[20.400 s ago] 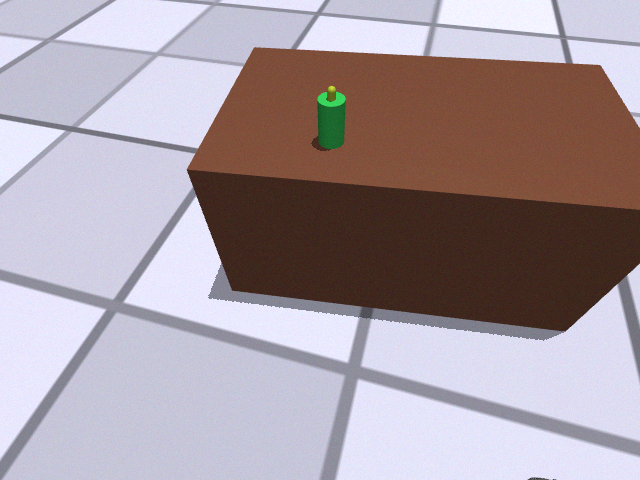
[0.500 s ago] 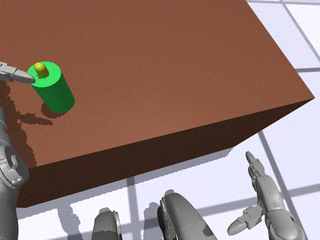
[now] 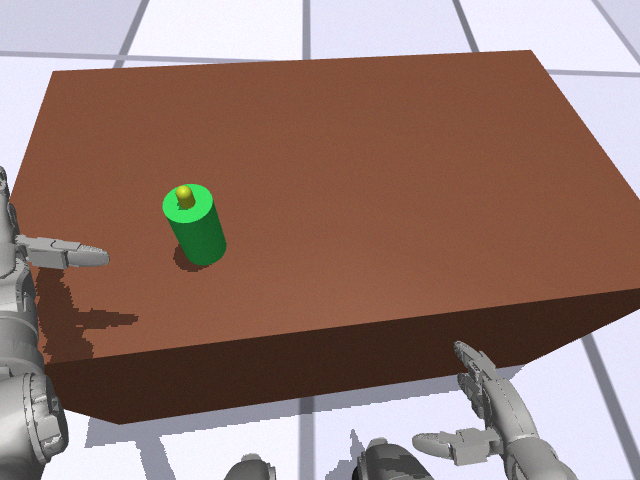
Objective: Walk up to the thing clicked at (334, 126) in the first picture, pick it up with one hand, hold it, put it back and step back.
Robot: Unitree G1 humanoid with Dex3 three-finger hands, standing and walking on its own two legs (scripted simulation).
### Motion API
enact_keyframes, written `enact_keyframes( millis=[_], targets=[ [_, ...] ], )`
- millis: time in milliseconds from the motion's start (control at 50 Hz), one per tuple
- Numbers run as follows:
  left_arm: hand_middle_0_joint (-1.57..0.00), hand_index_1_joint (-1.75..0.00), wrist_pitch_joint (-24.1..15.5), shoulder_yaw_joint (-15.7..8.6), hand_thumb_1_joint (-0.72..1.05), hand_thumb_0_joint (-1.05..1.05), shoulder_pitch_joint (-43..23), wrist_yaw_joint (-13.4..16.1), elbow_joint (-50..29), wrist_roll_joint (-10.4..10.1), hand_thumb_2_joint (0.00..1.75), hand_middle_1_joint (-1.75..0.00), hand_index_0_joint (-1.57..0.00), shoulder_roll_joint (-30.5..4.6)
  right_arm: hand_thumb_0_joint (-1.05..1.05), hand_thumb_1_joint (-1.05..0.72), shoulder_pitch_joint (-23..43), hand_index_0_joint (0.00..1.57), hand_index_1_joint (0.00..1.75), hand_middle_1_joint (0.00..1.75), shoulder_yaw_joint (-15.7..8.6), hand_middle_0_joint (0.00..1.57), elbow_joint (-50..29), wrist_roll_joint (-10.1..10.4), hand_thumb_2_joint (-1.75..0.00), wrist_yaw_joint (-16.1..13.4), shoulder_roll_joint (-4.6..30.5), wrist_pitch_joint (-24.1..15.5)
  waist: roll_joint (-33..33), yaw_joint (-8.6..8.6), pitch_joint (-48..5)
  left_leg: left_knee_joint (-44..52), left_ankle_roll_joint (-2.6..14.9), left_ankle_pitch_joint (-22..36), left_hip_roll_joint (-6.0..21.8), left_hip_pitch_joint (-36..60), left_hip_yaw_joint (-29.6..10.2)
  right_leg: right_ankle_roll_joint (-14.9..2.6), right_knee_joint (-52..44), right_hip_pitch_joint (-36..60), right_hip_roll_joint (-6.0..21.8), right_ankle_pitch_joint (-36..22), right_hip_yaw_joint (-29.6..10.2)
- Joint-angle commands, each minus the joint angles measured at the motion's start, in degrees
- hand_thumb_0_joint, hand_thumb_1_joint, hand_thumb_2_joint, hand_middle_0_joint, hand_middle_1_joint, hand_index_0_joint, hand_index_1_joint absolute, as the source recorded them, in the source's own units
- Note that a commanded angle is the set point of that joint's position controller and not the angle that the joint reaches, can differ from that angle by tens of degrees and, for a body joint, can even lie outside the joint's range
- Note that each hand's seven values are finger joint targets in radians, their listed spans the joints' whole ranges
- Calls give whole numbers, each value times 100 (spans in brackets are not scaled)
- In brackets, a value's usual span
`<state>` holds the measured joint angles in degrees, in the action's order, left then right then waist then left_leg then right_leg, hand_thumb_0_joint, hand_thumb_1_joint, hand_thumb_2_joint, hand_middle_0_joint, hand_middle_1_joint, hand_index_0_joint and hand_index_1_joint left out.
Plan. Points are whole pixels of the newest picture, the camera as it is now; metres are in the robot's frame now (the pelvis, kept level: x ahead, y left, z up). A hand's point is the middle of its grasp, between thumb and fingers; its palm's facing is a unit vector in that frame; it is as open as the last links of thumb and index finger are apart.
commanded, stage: home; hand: left
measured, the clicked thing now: (195, 221) +0.48 +0.17 -0.04
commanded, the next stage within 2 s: none
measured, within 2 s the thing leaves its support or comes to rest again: neither
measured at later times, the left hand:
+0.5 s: hand (158, 426) +0.20 +0.19 -0.04, palm faces +0.16 -0.95 -0.26, open 17.5 cm
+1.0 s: hand out of the picture +0.13 +0.16 -0.05, palm faces +0.15 -0.95 -0.27, open 17.7 cm
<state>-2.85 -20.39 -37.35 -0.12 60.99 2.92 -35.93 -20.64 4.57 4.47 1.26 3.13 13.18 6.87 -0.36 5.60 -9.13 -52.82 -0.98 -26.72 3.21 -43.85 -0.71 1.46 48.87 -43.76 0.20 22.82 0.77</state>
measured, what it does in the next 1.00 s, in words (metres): stands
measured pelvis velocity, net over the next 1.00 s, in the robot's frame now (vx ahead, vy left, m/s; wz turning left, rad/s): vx -0.03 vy -0.02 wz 0.04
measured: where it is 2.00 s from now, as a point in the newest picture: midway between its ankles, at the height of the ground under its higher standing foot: outside the picture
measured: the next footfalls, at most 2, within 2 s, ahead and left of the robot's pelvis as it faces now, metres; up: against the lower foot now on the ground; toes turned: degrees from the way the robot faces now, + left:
none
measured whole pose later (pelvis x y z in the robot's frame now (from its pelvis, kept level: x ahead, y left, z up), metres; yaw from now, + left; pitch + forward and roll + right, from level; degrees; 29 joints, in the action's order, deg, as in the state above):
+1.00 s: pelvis -0.03 -0.02 +0.00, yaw +2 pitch +6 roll -1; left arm 9.3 1.1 25.5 7.4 3.9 -0.8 -11.3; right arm -14.7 1.4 28.9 1.1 -8.1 12.3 -5.8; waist -1.3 0.7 -5.0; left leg -52.3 -2.5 -25.0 2.6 -33.5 -2.7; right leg -0.2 51.1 -33.8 0.8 23.4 2.7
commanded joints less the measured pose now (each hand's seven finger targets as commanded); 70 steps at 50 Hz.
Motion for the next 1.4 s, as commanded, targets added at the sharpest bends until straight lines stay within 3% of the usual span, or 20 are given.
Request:
enact_keyframes(
  millis=[0, 60, 120, 180, 220, 240, 260, 280, 300, 340, 360, 400, 460, 520, 540, 560, 760, 940, 1000, 1380],
  targets=[
    [-5, -5, -24, 315, -53, 0, -865, 25, -1970, -215, 7, -6, -5, -550, 0, -38, -470, 15, 21, 21, -731, 15, -521, 109, -60, -128, 895, -278, -910, -22, -2125, 584, -73, 3754, -31, 2408, 0, -250, -343, 881, -186, -2383, 279],
    [-5, -5, 77, 408, -57, 0, -175, 96, -2974, -307, 4, -5, -5, -359, 0, -41, -175, 15, 22, 22, -626, 15, -521, 173, -62, -196, 714, -343, -754, -233, -1843, 717, 0, 3131, -153, 2099, 91, -238, -436, 1291, -101, -2294, 234],
    [-5, -5, 165, 535, -56, 0, 869, 182, -3736, -397, 5, -5, -5, 50, 0, -46, -92, 16, 23, 23, -594, 16, -588, 184, -65, -269, 639, -380, -632, -361, -1668, 840, -11, 3108, -164, 2052, 112, -239, -427, 1570, -66, -2339, 246],
    [-5, -5, 174, 370, -55, 0, 1612, 350, -4771, -462, 5, -5, -5, -20, 0, -50, -30, 16, 23, 23, -648, 16, -504, 195, -67, -394, 615, -371, -692, -550, -1572, 900, -8, 2887, -226, 1982, 161, -239, -464, 1837, -14, -2247, 214],
    [-5, -5, 250, 594, -54, 0, 2549, 412, -4712, -510, 6, -5, -5, 538, 0, -58, 39, 17, 25, 25, -702, 17, -576, 181, -72, -457, 652, -392, -386, -503, -1164, 984, -4, 2551, -232, 1769, 179, -221, -500, 1897, -18, -2098, 212],
    [-5, -5, 215, 618, -56, 0, 2375, 447, -5221, -522, 5, -5, -5, 493, 0, -55, 6, 17, 24, 24, -655, 17, -472, 182, -70, -495, 566, -389, -512, -513, -1221, 973, 14, 2476, -250, 1820, 212, -217, -499, 1917, 7, -2094, 177],
    [-5, -5, 188, -122, -58, 0, 2184, 686, -5875, -500, 4, -5, -5, -327, 0, -57, -52, 17, 25, 25, -778, 17, 1356, 236, -71, -648, 862, -278, -792, -618, -1168, 972, 43, 2541, -254, 2090, 152, -213, -636, 2112, -53, -2160, 206],
    [-5, -5, 321, 538, -58, 0, 3542, 653, -5271, -510, 4, -5, -5, 663, 0, -63, 42, 17, 26, 26, -700, 17, 1077, 229, -75, -684, 714, -321, -451, -525, -917, 1027, 58, 2637, -253, 2070, 180, -207, -700, 2109, -63, -2178, 222],
    [-5, -5, 349, 1104, -55, 0, 3499, 616, -6054, -566, 5, -5, -5, 1096, 0, -66, 162, 18, 26, 26, -636, 18, 970, 227, -77, -697, 617, -424, -638, -456, -1053, 1044, 52, 2757, -233, 2214, 160, -228, -640, 2020, -75, -2247, 249],
    [-4, -4, 479, 1218, -61, 0, 4415, 664, -5492, -592, 1, -4, -4, 1506, 0, -65, 279, 18, 26, 26, -682, 18, 1295, 208, -76, -770, 630, -482, -490, -406, -603, 998, 54, 2744, -205, 2112, 160, -214, -651, 1827, -97, -2168, 306],
    [-5, -4, 483, 1174, -58, 0, 4603, 694, -5584, -563, 3, -4, -5, 1390, 0, -67, 413, 18, 26, 26, -714, 18, 1313, 211, -77, -828, 712, -509, -303, -430, -539, 1024, 76, 2635, -201, 2053, 148, -211, -664, 1836, -103, -2126, 323],
    [-5, -5, 465, 1486, -56, 0, 4762, 665, -6039, -545, 5, -5, -5, 1679, 0, -67, 545, 18, 26, 26, -724, 18, 1377, 164, -77, -860, 661, -558, -163, -377, -437, 1015, 92, 2178, -227, 1890, 194, -179, -739, 1863, -73, -1913, 304],
    [-5, -5, 515, 1534, -55, 0, 5291, 708, -6472, -509, 6, -5, -5, 1583, 0, -72, 804, 18, 27, 27, -686, 18, 1420, 150, -80, -938, 642, -697, -168, -464, -358, 1094, 101, 1608, -259, 1756, 153, -183, -766, 1767, -69, -1339, 317],
    [-5, -4, 601, 1767, -57, 0, 5790, 727, -6272, -462, 4, -5, -5, 1861, 0, -85, 892, 20, 29, 29, -694, 20, 1461, 100, -88, -1026, 612, -846, 93, -382, -270, 1004, 135, 1389, -261, 1581, 144, -154, -765, 1644, -74, -1163, 321],
    [-4, -4, 557, 1564, -60, 0, 5315, 770, -6998, -458, 2, -4, -5, 1512, 0, -84, 866, 20, 29, 29, -694, 20, 1463, 91, -87, -1073, 610, -888, -53, -408, -447, 951, 151, 1321, -273, 1615, 171, -143, -786, 1685, -35, -1134, 261],
    [-5, -4, 566, 1530, -59, 0, 5371, 790, -6933, -438, 3, -4, -5, 1474, 0, -87, 866, 20, 30, 30, -667, 20, 1503, 80, -89, -1103, 595, -916, 7, -397, -455, 925, 162, 1247, -288, 1619, 182, -127, -795, 1722, -14, -1065, 231],
    [-4, -4, 811, 1840, -61, 0, 5920, 831, -6747, -367, 2, -4, -4, 1852, 0, -89, 982, 20, 30, 30, -607, 20, 1597, -6, -90, -1212, 508, -1383, -7, -447, 82, 904, 167, 350, -343, 1237, 196, -105, -1005, 1383, 69, -38, 115],
    [-5, -4, 932, 1690, -60, 0, 6122, 821, -6859, -348, 3, -4, -5, 1754, 0, -89, 988, 20, 30, 30, -583, 20, 1599, -15, -90, -1188, 483, -1579, -32, -511, 2, 800, 169, 456, -363, 1120, 191, -97, -929, 1426, 52, -140, 116],
    [-5, -4, 968, 1788, -59, 0, 5968, 831, -6885, -330, 4, -4, -5, 1834, 0, -90, 965, 20, 30, 30, -606, 20, 1589, -18, -90, -1219, 521, -1643, 5, -405, 37, 813, 171, 385, -337, 1165, 179, -113, -860, 1308, -1, -136, 171],
    [-5, -5, 1141, 1743, -57, 0, 6374, 834, -7070, -294, 4, -5, -5, 1844, 0, -90, 826, 20, 30, 30, -637, 20, 1638, -62, -90, -1252, 526, -1802, -82, -479, -152, 719, 118, 736, -288, 1111, 65, -160, -564, 1349, -95, -463, 298]
  ],
)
